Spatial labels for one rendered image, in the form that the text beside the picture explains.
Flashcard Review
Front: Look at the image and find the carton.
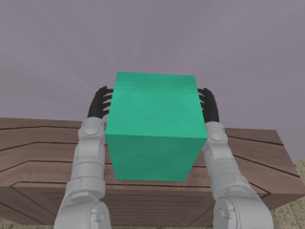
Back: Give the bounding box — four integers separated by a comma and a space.
105, 72, 208, 181

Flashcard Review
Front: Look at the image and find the left robot hand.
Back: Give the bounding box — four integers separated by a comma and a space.
88, 86, 113, 119

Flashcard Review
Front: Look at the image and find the robot right forearm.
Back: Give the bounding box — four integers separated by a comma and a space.
202, 121, 274, 229

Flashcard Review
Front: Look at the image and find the pedestal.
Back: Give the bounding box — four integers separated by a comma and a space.
0, 117, 305, 228

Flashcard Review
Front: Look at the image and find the right robot hand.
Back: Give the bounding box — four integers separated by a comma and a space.
197, 88, 219, 123

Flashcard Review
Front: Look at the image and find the robot right upper arm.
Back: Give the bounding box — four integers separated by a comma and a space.
213, 195, 274, 229

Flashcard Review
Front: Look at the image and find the robot left upper arm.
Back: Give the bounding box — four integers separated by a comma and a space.
54, 199, 112, 229

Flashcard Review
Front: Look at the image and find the robot left forearm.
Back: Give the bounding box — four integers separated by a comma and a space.
53, 116, 106, 229

